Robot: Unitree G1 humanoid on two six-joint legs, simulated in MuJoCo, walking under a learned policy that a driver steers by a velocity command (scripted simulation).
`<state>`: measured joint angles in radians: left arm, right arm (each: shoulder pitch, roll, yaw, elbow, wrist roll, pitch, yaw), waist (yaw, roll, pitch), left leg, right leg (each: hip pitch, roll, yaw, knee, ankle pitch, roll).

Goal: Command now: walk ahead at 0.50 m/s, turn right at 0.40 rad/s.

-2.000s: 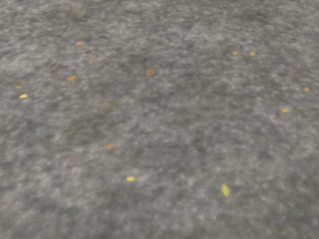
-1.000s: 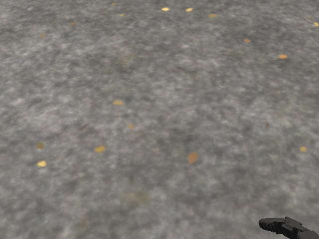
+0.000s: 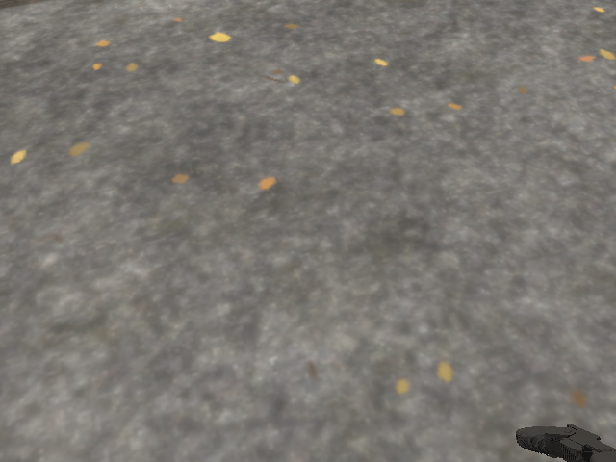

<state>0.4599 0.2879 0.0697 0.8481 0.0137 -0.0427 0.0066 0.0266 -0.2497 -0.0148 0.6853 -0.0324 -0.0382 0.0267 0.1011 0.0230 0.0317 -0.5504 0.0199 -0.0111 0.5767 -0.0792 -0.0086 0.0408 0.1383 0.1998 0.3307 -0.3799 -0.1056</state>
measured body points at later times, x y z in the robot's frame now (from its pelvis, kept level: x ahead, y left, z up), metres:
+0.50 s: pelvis +0.26 +0.01 +0.01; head +0.29 +0.01 +0.45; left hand +0.47 +0.24 -0.08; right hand +0.22 -0.26 -0.13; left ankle +0.15 +0.11 -0.73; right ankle +0.37 -0.09 -0.72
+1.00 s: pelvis +0.49 +0.06 +0.00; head +0.53 +0.08 +0.44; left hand +0.36 +0.29 -0.14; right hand +0.79 -0.06 -0.09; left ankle +0.58 +0.19 -0.72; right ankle +0.38 -0.09 -0.73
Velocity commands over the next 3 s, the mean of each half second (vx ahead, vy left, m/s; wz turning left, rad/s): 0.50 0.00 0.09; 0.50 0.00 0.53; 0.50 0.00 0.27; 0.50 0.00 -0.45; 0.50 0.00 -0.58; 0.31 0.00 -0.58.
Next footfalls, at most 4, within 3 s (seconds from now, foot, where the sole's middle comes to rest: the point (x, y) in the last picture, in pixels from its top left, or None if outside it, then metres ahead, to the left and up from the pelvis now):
0.04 left None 0.19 0.11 -0.77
0.52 right None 0.42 -0.09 -0.77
1.04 left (265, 382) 0.62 0.20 -0.77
1.60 right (273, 256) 0.97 0.23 -0.77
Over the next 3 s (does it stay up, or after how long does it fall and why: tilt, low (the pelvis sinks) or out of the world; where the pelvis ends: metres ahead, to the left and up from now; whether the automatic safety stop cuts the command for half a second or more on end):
stays up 1.44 0.32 0.01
